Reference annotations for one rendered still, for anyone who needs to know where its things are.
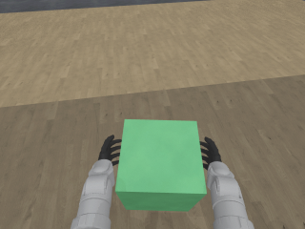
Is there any left robot forearm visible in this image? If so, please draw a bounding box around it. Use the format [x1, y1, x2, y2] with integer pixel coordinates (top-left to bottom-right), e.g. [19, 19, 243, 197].
[71, 159, 115, 229]

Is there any carton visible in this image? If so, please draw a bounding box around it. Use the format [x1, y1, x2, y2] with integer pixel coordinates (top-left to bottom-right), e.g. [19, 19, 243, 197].
[115, 119, 207, 212]

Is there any robot left hand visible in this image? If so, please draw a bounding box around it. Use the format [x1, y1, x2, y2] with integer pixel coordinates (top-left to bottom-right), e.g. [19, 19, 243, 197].
[98, 135, 122, 166]

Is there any robot right hand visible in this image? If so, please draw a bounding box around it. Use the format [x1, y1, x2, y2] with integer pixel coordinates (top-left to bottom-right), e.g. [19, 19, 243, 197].
[199, 136, 222, 171]

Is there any right robot forearm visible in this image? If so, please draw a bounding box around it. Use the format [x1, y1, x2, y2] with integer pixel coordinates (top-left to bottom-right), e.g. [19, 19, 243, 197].
[207, 161, 254, 229]

